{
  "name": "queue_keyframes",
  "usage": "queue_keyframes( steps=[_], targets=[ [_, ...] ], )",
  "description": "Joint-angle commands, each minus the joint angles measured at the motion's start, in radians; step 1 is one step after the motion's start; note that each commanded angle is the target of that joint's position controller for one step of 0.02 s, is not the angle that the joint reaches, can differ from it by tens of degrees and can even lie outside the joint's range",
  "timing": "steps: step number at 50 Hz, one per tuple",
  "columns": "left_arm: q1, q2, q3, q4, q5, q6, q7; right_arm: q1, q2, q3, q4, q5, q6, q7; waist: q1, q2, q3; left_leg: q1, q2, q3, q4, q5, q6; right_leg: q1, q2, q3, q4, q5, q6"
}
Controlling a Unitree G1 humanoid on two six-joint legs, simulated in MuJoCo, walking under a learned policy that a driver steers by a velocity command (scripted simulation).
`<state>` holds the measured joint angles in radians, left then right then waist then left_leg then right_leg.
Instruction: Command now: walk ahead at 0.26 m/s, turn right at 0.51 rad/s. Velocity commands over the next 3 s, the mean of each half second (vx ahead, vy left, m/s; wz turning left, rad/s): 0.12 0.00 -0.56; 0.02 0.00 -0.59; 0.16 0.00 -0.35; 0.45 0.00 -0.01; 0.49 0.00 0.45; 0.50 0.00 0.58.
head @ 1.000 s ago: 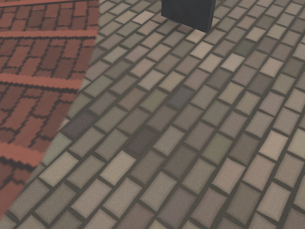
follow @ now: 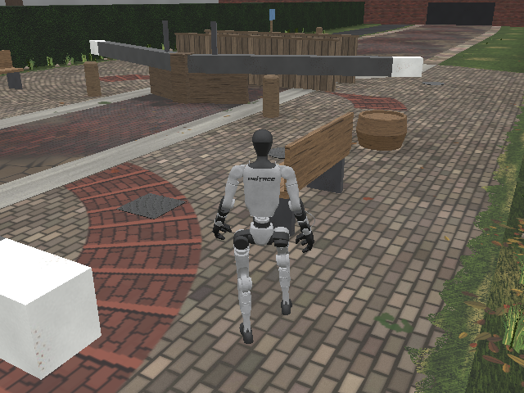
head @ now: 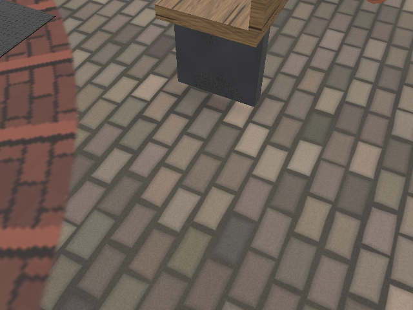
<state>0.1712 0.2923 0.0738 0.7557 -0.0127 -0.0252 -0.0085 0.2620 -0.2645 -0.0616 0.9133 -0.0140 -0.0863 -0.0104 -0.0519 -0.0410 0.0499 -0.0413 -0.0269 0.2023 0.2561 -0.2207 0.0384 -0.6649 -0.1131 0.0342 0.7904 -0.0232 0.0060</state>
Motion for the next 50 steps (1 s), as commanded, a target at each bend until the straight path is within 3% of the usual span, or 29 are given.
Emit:
queue_keyframes(
  steps=[1,3,5,6,7,8,9,10,11,12,13,14,16,20,23,27,30,31,32,33,34,35,36,37,40,43,46,50],
  targets=[
    [-0.032,0.020,0.000,-0.087,0.005,-0.004,-0.027,-0.069,-0.181,-0.037,-0.071,0.015,0.007,-0.019,0.017,0.096,-0.027,-0.039,0.269,-0.027,-0.020,0.617,0.125,0.115,0.027,-0.059,-0.115,0.072,-0.007],
    [-0.040,0.045,0.011,-0.114,0.007,0.004,-0.040,-0.073,-0.199,-0.045,-0.069,0.033,0.027,-0.023,0.029,0.110,-0.037,0.028,0.298,-0.028,0.046,0.648,0.109,0.117,0.041,-0.067,-0.152,-0.003,-0.033],
    [0.015,0.084,0.029,-0.121,0.012,0.010,-0.047,-0.099,-0.214,-0.054,-0.080,0.049,0.044,-0.031,0.070,0.128,-0.071,0.055,0.306,-0.025,0.178,0.770,0.085,0.189,0.083,-0.097,-0.179,-0.099,-0.070],
    [0.098,0.114,0.047,-0.105,0.011,0.008,-0.046,-0.114,-0.207,-0.054,-0.087,0.054,0.053,-0.033,0.117,0.111,-0.110,0.044,0.279,-0.010,0.316,0.775,0.059,0.290,0.119,-0.113,-0.242,-0.075,-0.097],
    [0.198,0.165,0.071,-0.080,0.014,0.003,-0.030,-0.090,-0.180,-0.045,-0.087,0.047,0.056,-0.030,0.161,0.041,-0.167,-0.023,0.213,0.010,0.523,0.647,0.007,0.456,0.145,-0.092,-0.339,0.105,-0.132],
    [0.212,0.261,0.088,-0.091,0.013,0.007,-0.002,-0.044,-0.092,-0.016,-0.113,-0.010,0.052,-0.019,0.111,-0.188,-0.234,-0.286,0.115,0.011,0.830,-0.003,-0.058,0.686,-0.067,0.197,-0.296,0.606,-0.208],
    [0.148,0.305,0.082,-0.148,0.039,0.000,-0.005,0.051,-0.079,-0.001,-0.133,-0.015,0.043,-0.004,0.040,-0.259,-0.404,-0.557,-0.064,-0.163,1.135,-0.532,-0.106,0.899,-0.292,0.649,-0.338,0.639,-0.457],
    [0.126,0.224,0.066,-0.171,0.026,-0.002,-0.018,-0.012,-0.164,-0.021,-0.118,0.010,0.042,0.007,0.109,-0.066,-0.443,-0.588,-0.002,-0.308,1.163,-0.448,-0.087,0.855,-0.246,0.575,-0.395,0.456,-0.419],
    [0.073,0.187,0.054,-0.175,0.016,-0.006,-0.019,-0.084,-0.166,-0.023,-0.145,0.033,0.044,0.006,0.094,-0.033,-0.325,-0.622,0.027,-0.295,1.119,-0.358,-0.068,0.750,-0.195,0.458,-0.415,0.315,-0.362],
    [0.033,0.162,0.048,-0.169,0.001,-0.002,-0.014,-0.102,-0.146,-0.022,-0.134,0.022,0.052,-0.007,0.066,0.045,-0.230,-0.621,0.065,-0.289,1.036,-0.288,-0.070,0.629,-0.138,0.381,-0.438,0.191,-0.301],
    [0.002,0.141,0.041,-0.174,-0.002,0.004,-0.005,-0.113,-0.159,-0.027,-0.136,0.010,0.063,-0.019,0.048,0.025,-0.183,-0.585,0.084,-0.293,0.960,-0.244,-0.071,0.526,-0.109,0.343,-0.457,0.129,-0.276],
    [-0.010,0.142,0.040,-0.182,0.011,0.009,0.001,-0.107,-0.160,-0.030,-0.135,0.009,0.074,-0.021,0.029,-0.012,-0.170,-0.519,0.077,-0.286,0.929,-0.209,-0.072,0.446,-0.077,0.321,-0.478,0.102,-0.263],
    [-0.016,0.155,0.045,-0.194,0.023,0.012,0.011,-0.082,-0.134,-0.026,-0.131,0.007,0.081,-0.026,0.019,-0.045,-0.181,-0.476,0.054,-0.277,0.846,-0.177,-0.088,0.404,-0.050,0.296,-0.485,0.127,-0.261],
    [0.001,0.173,0.054,-0.201,0.012,0.026,0.036,-0.124,-0.117,-0.020,-0.145,0.007,0.087,-0.035,0.042,-0.059,-0.200,-0.477,0.038,-0.299,0.690,-0.124,-0.121,0.412,-0.034,0.325,-0.478,-0.018,-0.250],
    [-0.012,0.170,0.054,-0.211,0.014,0.040,0.044,-0.153,-0.120,-0.020,-0.156,0.013,0.085,-0.031,0.056,-0.091,-0.173,-0.447,0.025,-0.306,0.594,-0.091,-0.125,0.376,-0.012,0.365,-0.490,-0.206,-0.228],
    [-0.006,0.165,0.053,-0.215,0.014,0.054,0.041,-0.154,-0.129,-0.023,-0.164,0.020,0.064,-0.017,0.071,-0.125,-0.166,-0.384,0.004,-0.308,0.457,-0.116,-0.106,0.404,-0.012,0.439,-0.463,-0.199,-0.216],
    [-0.027,0.159,0.050,-0.223,-0.003,0.067,0.044,-0.075,-0.137,-0.033,-0.146,0.023,0.048,-0.001,0.026,-0.127,-0.164,-0.241,-0.001,-0.281,0.200,-0.011,-0.064,0.395,0.022,0.463,-0.400,-0.136,-0.175],
    [-0.005,0.137,0.044,-0.223,-0.008,0.070,0.046,-0.041,-0.177,-0.046,-0.138,0.013,0.048,-0.001,0.022,-0.075,-0.166,-0.140,0.085,-0.331,0.110,0.049,-0.030,0.328,0.072,0.420,-0.333,-0.216,-0.128],
    [0.034,0.082,0.031,-0.230,-0.004,0.070,0.044,-0.057,-0.262,-0.062,-0.151,-0.008,0.057,-0.007,0.068,0.171,-0.155,-0.057,0.313,-0.552,0.045,0.112,0.067,0.171,0.200,0.241,-0.110,-0.448,-0.066],
    [0.008,0.143,0.050,-0.261,-0.003,0.057,0.040,-0.076,-0.270,-0.065,-0.158,-0.040,0.060,-0.004,0.067,0.360,-0.105,-0.141,0.434,-0.743,0.005,0.246,0.215,0.046,0.270,0.122,0.112,-0.610,-0.018],
    [0.041,0.208,0.071,-0.234,0.008,0.053,0.036,-0.142,-0.212,-0.050,-0.195,-0.033,0.058,-0.010,0.080,0.257,-0.098,-0.152,0.424,-0.673,0.029,0.286,0.222,0.051,0.211,0.148,0.271,-0.550,0.009],
    [0.064,0.211,0.078,-0.202,0.003,0.058,0.035,-0.183,-0.167,-0.041,-0.207,-0.017,0.059,-0.015,0.093,0.195,-0.093,-0.150,0.353,-0.557,0.057,0.290,0.171,0.056,0.205,0.133,0.333,-0.485,0.024],
    [0.084,0.179,0.073,-0.179,0.003,0.070,0.040,-0.197,-0.150,-0.035,-0.215,-0.002,0.063,-0.020,0.096,0.170,-0.092,-0.122,0.298,-0.479,0.075,0.273,0.133,0.042,0.199,0.117,0.388,-0.437,0.043],
    [0.087,0.155,0.065,-0.176,0.003,0.079,0.039,-0.191,-0.140,-0.030,-0.217,0.010,0.066,-0.024,0.082,0.171,-0.077,-0.109,0.291,-0.441,0.080,0.309,0.137,0.015,0.191,0.109,0.441,-0.408,0.061],
    [0.011,0.112,0.047,-0.213,-0.015,0.083,0.032,-0.135,-0.150,-0.031,-0.214,0.000,0.083,-0.034,0.037,0.198,-0.066,-0.049,0.262,-0.341,0.066,0.331,0.156,-0.005,0.156,0.034,0.362,-0.354,0.090],
    [-0.045,0.094,0.034,-0.246,-0.010,0.081,0.025,-0.092,-0.187,-0.045,-0.212,0.000,0.095,-0.037,-0.003,0.223,-0.094,0.028,0.301,-0.321,0.071,0.353,0.177,0.030,0.108,0.007,0.208,-0.365,0.105],
    [-0.048,0.087,0.025,-0.259,-0.006,0.082,0.012,-0.116,-0.224,-0.059,-0.222,0.008,0.099,-0.024,-0.003,0.237,-0.109,-0.025,0.322,-0.269,0.073,0.380,0.177,0.170,0.088,-0.048,0.061,-0.380,0.086],
    [-0.012,0.105,0.037,-0.255,-0.010,0.093,-0.004,-0.127,-0.240,-0.068,-0.217,0.033,0.095,-0.009,0.021,0.238,-0.111,-0.040,0.348,-0.240,0.125,0.380,0.151,0.293,0.099,-0.091,-0.151,-0.318,0.031]
  ],
)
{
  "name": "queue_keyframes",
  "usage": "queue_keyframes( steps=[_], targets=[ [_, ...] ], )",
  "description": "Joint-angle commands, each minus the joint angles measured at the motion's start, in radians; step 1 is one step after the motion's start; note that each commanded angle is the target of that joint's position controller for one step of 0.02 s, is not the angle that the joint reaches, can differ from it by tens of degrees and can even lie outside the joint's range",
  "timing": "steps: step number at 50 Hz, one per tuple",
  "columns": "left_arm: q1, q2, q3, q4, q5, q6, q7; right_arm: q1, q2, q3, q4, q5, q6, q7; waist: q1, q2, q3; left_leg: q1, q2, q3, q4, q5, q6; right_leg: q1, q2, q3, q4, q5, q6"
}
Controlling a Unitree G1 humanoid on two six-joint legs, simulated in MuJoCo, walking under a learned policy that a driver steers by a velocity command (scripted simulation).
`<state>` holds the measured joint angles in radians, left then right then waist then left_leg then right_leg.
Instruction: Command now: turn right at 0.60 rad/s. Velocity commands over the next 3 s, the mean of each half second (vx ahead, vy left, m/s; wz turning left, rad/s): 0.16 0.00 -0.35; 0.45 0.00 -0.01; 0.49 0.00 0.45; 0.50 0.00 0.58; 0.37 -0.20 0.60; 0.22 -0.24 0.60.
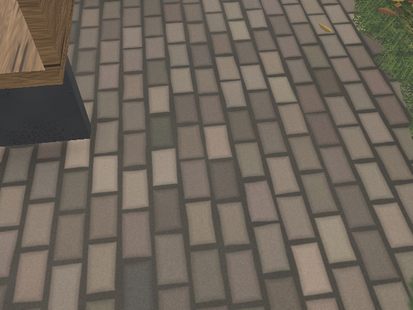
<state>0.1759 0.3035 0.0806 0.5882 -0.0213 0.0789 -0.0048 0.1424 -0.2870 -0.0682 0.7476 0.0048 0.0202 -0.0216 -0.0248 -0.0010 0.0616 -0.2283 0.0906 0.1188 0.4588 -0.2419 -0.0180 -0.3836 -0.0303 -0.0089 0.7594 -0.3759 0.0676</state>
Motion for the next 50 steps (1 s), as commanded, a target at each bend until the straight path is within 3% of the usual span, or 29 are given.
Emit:
queue_keyframes(
  steps=[1,2,3,4,5,6,7,8,9,11,13,17,23,25,27,28,29,30,31,32,35,40,43,46,48,50],
  targets=[
    [0.019,0.091,0.034,-0.074,-0.001,-0.010,-0.011,-0.023,-0.214,-0.061,-0.050,0.025,-0.012,0.003,0.022,0.185,-0.127,0.125,0.222,-0.132,-0.035,0.383,0.180,0.080,0.030,-0.066,-0.233,0.119,-0.059],
    [0.059,0.104,0.044,-0.057,0.001,-0.011,-0.008,0.001,-0.187,-0.055,-0.037,0.031,-0.015,0.004,0.038,0.149,-0.138,0.071,0.195,-0.092,0.036,0.318,0.130,0.187,0.050,-0.060,-0.338,0.214,-0.093],
    [0.102,0.166,0.065,-0.051,0.000,-0.013,0.003,0.050,-0.140,-0.044,-0.023,0.011,-0.019,0.010,0.039,-0.009,-0.164,-0.083,0.128,-0.005,0.216,0.133,0.043,0.364,-0.031,0.085,-0.391,0.452,-0.142],
    [0.106,0.287,0.083,-0.080,0.008,-0.020,0.020,0.032,-0.064,-0.013,-0.076,-0.053,-0.021,0.015,0.007,-0.343,-0.164,-0.399,-0.017,0.036,0.532,-0.428,-0.058,0.494,-0.303,0.457,-0.349,0.877,-0.296],
    [0.131,0.253,0.072,-0.086,0.047,-0.048,0.005,-0.068,-0.124,-0.031,-0.104,-0.030,-0.026,0.004,0.102,-0.250,-0.234,-0.442,-0.065,-0.132,0.702,-0.464,-0.065,0.398,-0.371,0.530,-0.389,0.792,-0.444],
    [0.087,0.218,0.057,-0.075,0.048,-0.067,0.001,-0.082,-0.156,-0.042,-0.099,-0.001,-0.022,-0.001,0.078,-0.168,-0.183,-0.450,-0.039,-0.161,0.757,-0.383,-0.054,0.358,-0.314,0.424,-0.408,0.687,-0.405],
    [0.025,0.183,0.048,-0.068,0.032,-0.075,0.007,-0.063,-0.157,-0.046,-0.084,0.003,-0.017,-0.006,0.046,-0.139,-0.147,-0.450,-0.026,-0.170,0.734,-0.292,-0.044,0.323,-0.249,0.347,-0.409,0.593,-0.341],
    [-0.017,0.148,0.034,-0.071,0.018,-0.075,0.013,-0.045,-0.158,-0.049,-0.063,-0.004,-0.012,-0.012,0.032,-0.119,-0.137,-0.437,-0.017,-0.173,0.709,-0.230,-0.048,0.303,-0.213,0.306,-0.407,0.556,-0.301],
    [-0.018,0.135,0.026,-0.062,0.010,-0.073,0.019,-0.012,-0.157,-0.050,-0.054,-0.013,-0.011,-0.008,0.020,-0.125,-0.152,-0.403,-0.024,-0.158,0.702,-0.158,-0.054,0.278,-0.185,0.282,-0.428,0.458,-0.293],
    [0.019,0.117,0.016,-0.047,0.015,-0.078,0.025,0.007,-0.139,-0.045,-0.048,-0.002,-0.021,0.009,0.030,-0.148,-0.157,-0.390,-0.030,-0.137,0.645,-0.054,-0.050,0.277,-0.158,0.298,-0.503,0.083,-0.290],
    [0.041,0.118,0.012,-0.030,0.023,-0.091,0.027,-0.033,-0.128,-0.037,-0.059,0.006,-0.036,0.019,0.050,-0.168,-0.101,-0.408,-0.033,-0.135,0.507,-0.018,-0.041,0.281,-0.165,0.340,-0.566,-0.084,-0.290],
    [0.070,0.155,0.021,0.003,0.021,-0.113,0.024,-0.068,-0.112,-0.025,-0.064,0.004,-0.072,0.034,0.072,-0.146,-0.055,-0.361,-0.033,-0.139,0.281,0.009,-0.020,0.287,-0.187,0.343,-0.583,-0.051,-0.291],
    [0.103,0.173,0.022,0.042,0.004,-0.122,0.001,-0.070,-0.108,-0.013,-0.072,0.020,-0.102,0.052,0.084,-0.117,-0.014,-0.243,-0.047,-0.115,0.136,-0.025,0.023,0.204,-0.202,0.366,-0.570,-0.113,-0.303],
    [0.093,0.164,0.017,0.050,-0.001,-0.118,-0.004,-0.027,-0.103,-0.010,-0.061,0.022,-0.113,0.056,0.050,-0.100,-0.022,-0.137,-0.059,-0.097,0.064,0.022,0.047,0.160,-0.188,0.354,-0.533,-0.114,-0.286],
    [0.089,0.121,0.001,0.057,0.007,-0.114,-0.007,0.091,-0.112,-0.016,-0.019,0.018,-0.119,0.051,-0.010,-0.078,-0.057,0.060,-0.075,-0.089,0.019,0.029,0.063,0.070,-0.132,0.310,-0.435,-0.092,-0.247],
    [0.070,0.066,-0.017,0.051,0.016,-0.117,-0.007,0.193,-0.143,-0.025,0.000,0.015,-0.123,0.042,-0.055,-0.026,-0.089,0.196,0.006,-0.195,-0.018,-0.020,0.093,-0.025,-0.074,0.244,-0.282,-0.061,-0.201],
    [0.072,0.000,-0.035,0.012,0.021,-0.134,-0.007,0.272,-0.247,-0.046,0.007,0.003,-0.122,0.035,-0.056,0.209,-0.126,0.366,0.195,-0.521,-0.139,-0.211,0.199,-0.251,0.061,0.074,0.047,-0.085,-0.122],
    [0.036,0.077,-0.017,-0.016,0.003,-0.150,0.003,0.334,-0.264,-0.055,0.019,-0.003,-0.123,0.045,-0.090,0.269,-0.120,0.377,0.315,-0.813,-0.256,-0.415,0.313,-0.421,0.079,0.079,0.282,-0.218,-0.093],
    [0.037,0.132,0.001,-0.008,-0.012,-0.160,0.003,0.284,-0.201,-0.033,0.007,0.001,-0.126,0.046,-0.065,0.176,-0.052,0.346,0.302,-0.778,-0.260,-0.478,0.303,-0.491,0.019,0.124,0.380,-0.150,-0.104],
    [0.037,0.129,0.001,0.005,-0.011,-0.162,-0.002,0.242,-0.164,-0.021,-0.007,-0.001,-0.126,0.045,-0.045,0.149,-0.025,0.317,0.253,-0.680,-0.260,-0.425,0.270,-0.505,-0.012,0.109,0.397,-0.058,-0.110],
    [0.018,0.087,-0.002,0.017,0.012,-0.163,-0.010,0.180,-0.130,-0.003,-0.025,-0.010,-0.120,0.039,-0.013,0.111,-0.003,0.207,0.158,-0.468,-0.301,-0.127,0.223,-0.430,-0.066,0.082,0.308,0.128,-0.094],
    [-0.065,0.026,-0.021,0.000,0.016,-0.161,-0.012,0.214,-0.143,-0.003,-0.003,0.001,-0.113,0.025,-0.029,0.083,-0.005,0.170,0.096,-0.264,-0.325,0.234,0.213,-0.360,-0.054,0.026,0.062,0.330,-0.043],
    [-0.163,0.004,-0.033,-0.020,0.008,-0.171,-0.028,0.263,-0.159,-0.006,0.022,0.008,-0.104,0.018,-0.064,0.086,0.015,0.151,0.088,-0.210,-0.329,0.259,0.203,-0.279,-0.029,-0.003,-0.112,0.441,-0.042],
    [-0.239,0.014,-0.031,-0.046,0.001,-0.181,-0.045,0.314,-0.164,-0.008,0.048,0.018,-0.091,0.015,-0.073,0.081,0.044,0.188,0.127,-0.252,-0.300,0.280,0.206,-0.247,-0.007,0.015,-0.204,0.443,-0.057],
    [-0.237,0.041,-0.022,-0.050,0.001,-0.189,-0.053,0.311,-0.181,-0.017,0.053,0.023,-0.082,0.010,-0.043,0.090,0.039,0.242,0.157,-0.281,-0.259,0.341,0.192,-0.215,0.001,0.035,-0.251,0.399,-0.079],
    [-0.162,0.083,-0.003,-0.033,0.004,-0.193,-0.048,0.295,-0.204,-0.027,0.051,0.022,-0.073,0.005,0.013,0.112,-0.019,0.269,0.155,-0.284,-0.154,0.561,0.171,-0.074,0.033,0.017,-0.270,0.324,-0.110]
  ],
)
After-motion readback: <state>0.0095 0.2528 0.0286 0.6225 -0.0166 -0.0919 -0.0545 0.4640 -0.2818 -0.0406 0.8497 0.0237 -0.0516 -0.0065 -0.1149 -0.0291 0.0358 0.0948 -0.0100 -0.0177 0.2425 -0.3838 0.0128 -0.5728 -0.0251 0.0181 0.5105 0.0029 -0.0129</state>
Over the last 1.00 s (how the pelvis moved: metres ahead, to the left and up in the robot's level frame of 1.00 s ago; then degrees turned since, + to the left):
0.15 0.01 0.00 -35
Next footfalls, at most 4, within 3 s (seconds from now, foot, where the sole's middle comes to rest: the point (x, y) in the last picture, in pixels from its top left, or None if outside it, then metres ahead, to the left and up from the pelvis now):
0.06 right None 0.04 -0.13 -0.78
0.56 left None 0.16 0.09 -0.78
1.04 right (276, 306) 0.46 -0.20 -0.78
1.54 left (190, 229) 0.73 0.07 -0.78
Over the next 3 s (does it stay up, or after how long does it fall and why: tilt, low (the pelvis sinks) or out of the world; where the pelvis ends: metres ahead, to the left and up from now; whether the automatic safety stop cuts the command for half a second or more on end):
stays up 1.27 0.03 -0.01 its command is cut before an obstacle after 2.1 s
